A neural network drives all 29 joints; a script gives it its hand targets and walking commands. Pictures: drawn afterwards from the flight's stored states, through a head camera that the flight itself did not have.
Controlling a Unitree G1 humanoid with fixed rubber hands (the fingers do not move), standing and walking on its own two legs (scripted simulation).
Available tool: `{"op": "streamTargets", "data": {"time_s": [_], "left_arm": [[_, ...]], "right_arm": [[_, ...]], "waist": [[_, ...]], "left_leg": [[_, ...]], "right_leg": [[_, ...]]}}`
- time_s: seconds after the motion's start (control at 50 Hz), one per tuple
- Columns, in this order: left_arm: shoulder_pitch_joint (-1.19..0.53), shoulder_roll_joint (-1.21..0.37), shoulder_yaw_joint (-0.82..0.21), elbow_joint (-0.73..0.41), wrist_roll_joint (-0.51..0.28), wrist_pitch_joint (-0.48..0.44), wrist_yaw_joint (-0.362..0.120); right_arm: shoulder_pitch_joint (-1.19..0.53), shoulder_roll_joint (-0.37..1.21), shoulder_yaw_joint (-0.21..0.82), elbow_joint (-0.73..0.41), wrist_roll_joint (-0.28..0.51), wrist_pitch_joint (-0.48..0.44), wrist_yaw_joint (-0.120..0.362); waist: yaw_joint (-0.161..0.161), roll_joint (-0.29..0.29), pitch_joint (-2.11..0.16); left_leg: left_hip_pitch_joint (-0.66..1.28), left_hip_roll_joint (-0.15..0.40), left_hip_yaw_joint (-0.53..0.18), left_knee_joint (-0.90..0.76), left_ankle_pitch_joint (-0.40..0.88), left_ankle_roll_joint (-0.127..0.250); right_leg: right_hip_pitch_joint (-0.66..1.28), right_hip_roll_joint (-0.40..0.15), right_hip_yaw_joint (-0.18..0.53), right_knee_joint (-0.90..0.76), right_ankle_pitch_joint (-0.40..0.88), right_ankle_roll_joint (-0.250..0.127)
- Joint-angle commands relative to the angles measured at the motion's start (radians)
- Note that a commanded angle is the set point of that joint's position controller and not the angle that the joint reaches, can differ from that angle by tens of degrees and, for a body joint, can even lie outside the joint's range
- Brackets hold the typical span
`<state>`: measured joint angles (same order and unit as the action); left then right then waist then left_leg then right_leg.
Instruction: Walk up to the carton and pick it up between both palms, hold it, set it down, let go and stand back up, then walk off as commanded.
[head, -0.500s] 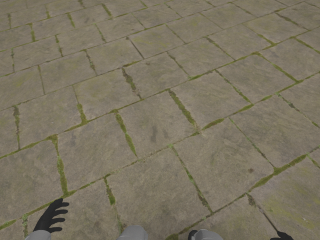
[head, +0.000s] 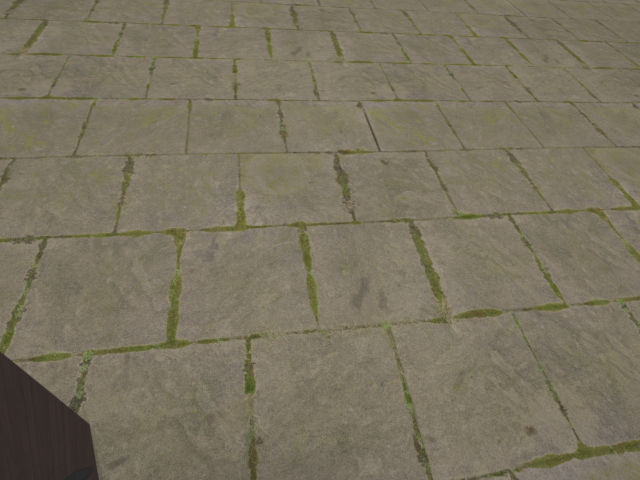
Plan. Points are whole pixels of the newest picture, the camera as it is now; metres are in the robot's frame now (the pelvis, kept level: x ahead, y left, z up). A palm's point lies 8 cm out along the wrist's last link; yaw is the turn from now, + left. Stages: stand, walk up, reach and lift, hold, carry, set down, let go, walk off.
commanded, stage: walk up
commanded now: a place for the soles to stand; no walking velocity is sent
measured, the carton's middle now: out of the picture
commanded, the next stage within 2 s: none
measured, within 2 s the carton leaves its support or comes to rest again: neither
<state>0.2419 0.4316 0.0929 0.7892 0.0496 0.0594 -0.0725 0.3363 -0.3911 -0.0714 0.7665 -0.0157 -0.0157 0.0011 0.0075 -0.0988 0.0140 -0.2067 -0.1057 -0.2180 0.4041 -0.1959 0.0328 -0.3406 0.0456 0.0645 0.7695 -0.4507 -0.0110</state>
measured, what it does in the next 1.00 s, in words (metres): steps to the right, turning left: right foot, then left foot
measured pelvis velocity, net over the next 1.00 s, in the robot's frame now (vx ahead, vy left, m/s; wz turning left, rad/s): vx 0.08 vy -0.20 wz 0.82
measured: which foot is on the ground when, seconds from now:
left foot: down 0.00-0.14, up 0.16-0.44, down 0.46-0.78, up 0.80-1.00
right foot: up 0.00-0.10, down 0.12-0.48, up 0.50-0.74, down 0.76-1.00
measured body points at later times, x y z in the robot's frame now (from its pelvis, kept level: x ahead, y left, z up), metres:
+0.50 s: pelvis +0.06 -0.07 -0.03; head +0.09 -0.02 +0.41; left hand +0.05 +0.26 -0.16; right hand +0.28 -0.32 -0.11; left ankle +0.11 +0.07 -0.75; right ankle +0.03 -0.16 -0.73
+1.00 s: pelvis +0.08 -0.20 +0.00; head +0.14 -0.20 +0.45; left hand -0.09 +0.13 -0.05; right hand +0.37 -0.34 -0.13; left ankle -0.05 -0.05 -0.66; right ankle +0.15 -0.23 -0.74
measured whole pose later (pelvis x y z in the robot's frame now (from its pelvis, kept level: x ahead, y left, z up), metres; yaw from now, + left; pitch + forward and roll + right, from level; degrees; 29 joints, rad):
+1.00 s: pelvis +0.08 -0.20 +0.00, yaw +47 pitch -1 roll +3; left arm 0.19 0.41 0.11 0.73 0.04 0.00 0.01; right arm 0.30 -0.43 -0.08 0.65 -0.04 0.07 0.10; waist 0.02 0.05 0.10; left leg -0.52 0.02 -0.07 1.06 -0.25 -0.03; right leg -0.25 -0.09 -0.19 0.48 -0.21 -0.06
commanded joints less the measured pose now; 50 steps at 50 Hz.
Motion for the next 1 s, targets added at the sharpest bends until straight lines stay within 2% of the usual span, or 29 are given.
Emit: {"op": "streamTargets", "data": {"time_s": [0.0, 0.08, 0.1, 0.12, 0.14, 0.16, 0.2, 0.24, 0.3, 0.36, 0.42, 0.44, 0.46, 0.48, 0.5, 0.52, 0.54, 0.56, 0.66, 0.7, 0.72, 0.74, 0.76, 0.78, 0.8, 0.86, 0.9, 0.92, 0.98], "left_arm": [[-0.092, 0.172, 0.044, -0.153, -0.007, -0.064, 0.005], [0.006, 0.129, 0.052, -0.123, -0.016, -0.083, 0.021], [0.085, 0.162, 0.062, -0.087, -0.016, -0.093, 0.034], [0.130, 0.260, 0.089, -0.080, -0.016, -0.091, 0.038], [0.034, 0.271, 0.089, -0.145, -0.010, -0.085, 0.034], [-0.018, 0.251, 0.083, -0.144, -0.015, -0.067, 0.032], [-0.046, 0.195, 0.058, -0.146, -0.021, -0.066, 0.031], [-0.056, 0.157, 0.039, -0.133, -0.023, -0.066, 0.035], [-0.040, 0.179, 0.045, -0.170, -0.020, -0.057, 0.031], [-0.117, 0.177, 0.045, -0.214, -0.026, -0.032, 0.019], [-0.082, 0.131, 0.009, -0.225, -0.046, -0.011, 0.011], [-0.044, 0.092, 0.004, -0.246, -0.050, -0.007, 0.016], [0.032, 0.079, 0.020, -0.243, -0.059, 0.001, 0.018], [0.028, 0.184, 0.027, -0.246, -0.032, 0.004, 0.027], [0.016, 0.194, 0.027, -0.232, -0.024, -0.004, 0.034], [-0.029, 0.206, 0.023, -0.229, -0.026, -0.009, 0.030], [-0.058, 0.153, 0.022, -0.223, -0.039, -0.013, 0.023], [-0.014, 0.159, 0.029, -0.203, -0.040, -0.008, 0.018], [0.008, 0.128, 0.029, -0.157, -0.056, -0.015, 0.034], [0.082, 0.106, 0.029, -0.147, -0.057, -0.033, 0.049], [0.147, 0.117, 0.036, -0.101, -0.062, -0.033, 0.054], [0.151, 0.131, 0.049, -0.111, -0.047, -0.045, 0.070], [0.116, 0.222, 0.066, -0.110, -0.038, -0.052, 0.075], [-0.034, 0.320, 0.097, -0.179, -0.028, -0.044, 0.070], [-0.147, 0.354, 0.106, -0.194, -0.015, -0.050, 0.070], [-0.241, 0.173, 0.058, -0.193, -0.005, -0.083, 0.097], [-0.147, 0.171, 0.061, -0.170, -0.012, -0.095, 0.106], [-0.087, 0.212, 0.088, -0.143, -0.004, -0.093, 0.098], [-0.006, 0.207, 0.103, -0.142, -0.017, -0.094, 0.078]], "right_arm": [[0.063, -0.278, -0.089, -0.080, -0.003, -0.026, -0.028], [-0.017, -0.250, -0.058, -0.120, 0.006, -0.032, -0.022], [-0.081, -0.181, -0.038, -0.133, 0.015, -0.028, -0.016], [-0.069, -0.128, -0.017, -0.128, 0.008, -0.027, -0.020], [-0.052, -0.178, -0.031, -0.141, 0.001, -0.026, -0.030], [-0.028, -0.232, -0.045, -0.104, -0.002, -0.026, -0.034], [-0.117, -0.239, -0.046, -0.126, 0.002, -0.031, -0.022], [-0.069, -0.171, -0.024, -0.099, 0.008, -0.031, -0.007], [-0.089, -0.143, -0.019, -0.123, 0.008, -0.011, 0.018], [-0.002, -0.126, -0.023, -0.114, 0.017, -0.004, 0.013], [0.084, -0.203, -0.057, -0.091, -0.004, -0.018, -0.014], [0.103, -0.271, -0.072, -0.099, -0.022, -0.019, -0.025], [0.085, -0.350, -0.091, -0.131, -0.027, -0.014, -0.036], [0.044, -0.301, -0.088, -0.170, 0.012, -0.012, -0.047], [-0.006, -0.316, -0.092, -0.173, 0.015, -0.009, -0.054], [-0.022, -0.272, -0.080, -0.177, 0.025, -0.005, -0.055], [-0.060, -0.255, -0.074, -0.168, 0.006, -0.001, -0.055], [-0.104, -0.250, -0.066, -0.170, -0.001, 0.004, -0.049], [-0.131, -0.213, -0.061, -0.210, -0.029, 0.031, 0.001], [-0.182, -0.235, -0.059, -0.257, -0.037, 0.037, 0.011], [-0.228, -0.219, -0.066, -0.262, -0.033, 0.040, 0.018], [-0.188, -0.158, -0.038, -0.253, -0.029, 0.046, 0.020], [-0.151, -0.112, -0.028, -0.244, -0.025, 0.049, 0.024], [-0.086, -0.144, -0.049, -0.254, -0.027, 0.057, 0.015], [-0.087, -0.212, -0.074, -0.222, -0.043, 0.072, 0.014], [-0.029, -0.242, -0.088, -0.176, -0.033, 0.068, 0.060], [0.050, -0.171, -0.067, -0.185, -0.026, 0.072, 0.084], [-0.013, -0.194, -0.061, -0.199, -0.023, 0.069, 0.098], [-0.069, -0.219, -0.059, -0.189, -0.016, 0.068, 0.106]], "waist": [[-0.036, 0.283, -0.016], [0.054, 0.210, -0.024], [0.108, 0.126, -0.052], [0.118, -0.157, -0.100], [0.078, -0.160, -0.102], [0.072, -0.125, -0.017], [0.063, -0.036, 0.123], [0.050, -0.071, 0.134], [0.068, -0.102, 0.047], [0.020, -0.143, -0.041], [-0.035, 0.028, -0.135], [-0.035, 0.228, -0.142], [-0.004, 0.401, -0.170], [-0.027, 0.266, -0.166], [-0.016, 0.306, -0.129], [-0.045, 0.230, -0.135], [-0.021, 0.303, -0.072], [0.007, 0.271, -0.094], [-0.025, 0.290, -0.037], [0.026, 0.352, -0.082], [0.070, 0.272, -0.093], [0.085, 0.161, -0.053], [0.055, -0.092, -0.014], [0.025, -0.230, 0.000], [0.008, -0.218, 0.065], [-0.078, 0.031, 0.098], [-0.044, -0.090, 0.036], [0.014, -0.071, -0.044], [0.077, -0.096, -0.078]], "left_leg": [[0.241, 0.333, -0.382, -0.055, 0.020, 0.142], [-0.035, 0.183, -0.231, 0.070, 0.151, 0.064], [-0.191, 0.113, -0.139, 0.205, 0.110, 0.011], [-0.467, -0.063, 0.035, 0.410, -0.296, -0.036], [-0.512, 0.016, 0.090, 0.550, -0.386, -0.061], [-0.493, 0.089, 0.096, 0.593, -0.338, -0.037], [-0.448, 0.124, 0.120, 0.527, -0.360, -0.055], [-0.420, 0.119, 0.191, 0.471, -0.217, -0.041], [-0.291, 0.134, 0.274, 0.386, -0.074, -0.039], [-0.088, 0.109, 0.317, 0.230, 0.050, -0.039], [0.189, 0.089, 0.239, 0.087, 0.065, 0.005], [0.257, 0.203, 0.047, 0.008, 0.106, 0.057], [0.326, 0.453, -0.365, -0.013, 0.369, 0.204], [0.279, 0.515, -0.489, -0.051, 0.348, 0.280], [0.193, 0.527, -0.521, -0.059, 0.280, 0.300], [0.136, 0.459, -0.360, -0.054, 0.237, 0.266], [0.017, 0.389, -0.238, -0.050, 0.309, 0.238], [-0.044, 0.305, -0.139, -0.049, 0.165, 0.172], [-0.205, 0.153, -0.054, -0.045, -0.029, 0.116], [-0.290, 0.162, -0.134, -0.036, 0.051, 0.095], [-0.366, 0.133, -0.109, -0.025, -0.071, 0.059], [-0.478, 0.077, -0.071, 0.103, -0.202, 0.037], [-0.519, -0.040, 0.088, 0.374, -0.289, -0.011], [-0.479, 0.029, 0.087, 0.551, -0.315, -0.073], [-0.387, 0.108, 0.076, 0.684, -0.284, -0.076], [-0.375, 0.097, 0.098, 0.802, -0.077, -0.065], [-0.383, 0.119, 0.143, 0.713, -0.030, -0.063], [-0.379, 0.120, 0.175, 0.709, -0.041, -0.065], [-0.469, 0.138, 0.205, 0.552, -0.081, -0.058]], "right_leg": [[-0.169, -0.066, 0.101, -0.158, 0.005, -0.029], [0.161, -0.024, 0.040, -0.432, 0.152, -0.053], [0.365, -0.127, 0.137, -0.547, 0.239, -0.053], [0.560, -0.294, 0.342, -0.585, 0.161, -0.087], [0.531, -0.444, 0.403, -0.553, 0.167, -0.182], [0.395, -0.437, 0.393, -0.561, 0.032, -0.227], [0.252, -0.432, 0.326, -0.504, 0.401, -0.287], [0.269, -0.269, 0.037, -0.403, 0.670, -0.203], [0.216, -0.260, -0.040, -0.389, 0.621, -0.188], [0.150, -0.253, -0.121, -0.263, 0.561, -0.153], [-0.001, -0.167, -0.175, 0.066, 0.425, -0.078], [-0.119, -0.085, -0.185, 0.204, 0.098, -0.026], [-0.297, 0.011, -0.121, 0.413, -0.144, 0.049], [-0.265, -0.059, 0.004, 0.490, -0.158, 0.043], [-0.279, -0.097, 0.085, 0.503, -0.173, 0.026], [-0.212, -0.090, 0.040, 0.470, -0.150, 0.026], [-0.183, -0.101, 0.054, 0.422, -0.121, 0.029], [-0.081, -0.094, 0.036, 0.361, -0.040, 0.021], [0.060, -0.003, -0.117, 0.028, 0.001, 0.017], [0.185, 0.008, -0.101, -0.145, 0.062, 0.008], [0.306, 0.011, -0.101, -0.224, 0.115, -0.008], [0.356, -0.056, -0.011, -0.358, 0.105, -0.008], [0.297, -0.281, 0.181, -0.492, -0.012, -0.028], [0.037, -0.565, 0.416, -0.584, -0.093, -0.159], [-0.124, -0.622, 0.455, -0.628, -0.249, -0.261], [-0.075, -0.331, 0.045, -0.524, 0.057, -0.119], [0.107, -0.264, -0.105, -0.454, 0.326, -0.034], [0.209, -0.274, -0.059, -0.481, 0.215, -0.082], [0.503, -0.281, -0.094, -0.479, 0.133, -0.041]]}}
